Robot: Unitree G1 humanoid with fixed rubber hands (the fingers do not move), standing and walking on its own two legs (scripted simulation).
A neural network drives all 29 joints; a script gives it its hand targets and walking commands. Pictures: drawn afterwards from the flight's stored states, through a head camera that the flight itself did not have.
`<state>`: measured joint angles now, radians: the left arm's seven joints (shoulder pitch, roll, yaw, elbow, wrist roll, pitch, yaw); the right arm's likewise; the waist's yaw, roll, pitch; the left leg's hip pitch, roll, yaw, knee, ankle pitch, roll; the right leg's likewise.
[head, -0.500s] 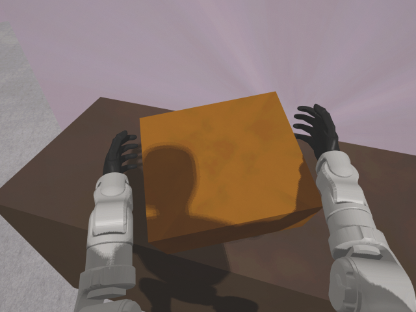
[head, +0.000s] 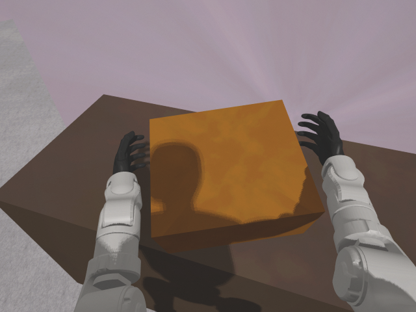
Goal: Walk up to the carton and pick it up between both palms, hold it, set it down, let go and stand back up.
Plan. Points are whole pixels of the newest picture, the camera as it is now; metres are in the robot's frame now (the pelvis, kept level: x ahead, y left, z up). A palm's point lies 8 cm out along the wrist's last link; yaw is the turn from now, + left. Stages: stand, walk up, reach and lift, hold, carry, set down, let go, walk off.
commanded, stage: set down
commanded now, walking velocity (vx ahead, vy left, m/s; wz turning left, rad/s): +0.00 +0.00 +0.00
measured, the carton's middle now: (225, 175) +0.41 -0.01 +0.02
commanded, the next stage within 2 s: none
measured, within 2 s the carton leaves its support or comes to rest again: neither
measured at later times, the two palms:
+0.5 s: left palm (135, 171) +0.36 +0.18 +0.09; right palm (330, 157) +0.40 -0.23 +0.11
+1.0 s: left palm (142, 170) +0.38 +0.17 +0.07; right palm (329, 160) +0.41 -0.24 +0.08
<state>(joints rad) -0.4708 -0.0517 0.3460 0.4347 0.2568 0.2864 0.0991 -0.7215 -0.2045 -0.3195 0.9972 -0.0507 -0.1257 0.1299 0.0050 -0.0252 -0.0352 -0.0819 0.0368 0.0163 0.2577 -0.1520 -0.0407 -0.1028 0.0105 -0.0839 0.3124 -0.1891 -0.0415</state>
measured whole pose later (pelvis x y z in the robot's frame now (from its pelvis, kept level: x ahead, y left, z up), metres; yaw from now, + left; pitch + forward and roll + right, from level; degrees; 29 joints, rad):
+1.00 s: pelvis +0.01 +0.00 +0.00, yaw -2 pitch +9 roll +1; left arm -0.53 -0.08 0.32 0.58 0.19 0.11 0.18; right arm -0.79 -0.32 -0.28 1.21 -0.02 -0.20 0.18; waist 0.05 0.00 -0.12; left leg -0.28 0.06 0.05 0.28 -0.15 -0.05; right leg -0.31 0.03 -0.07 0.32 -0.17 -0.05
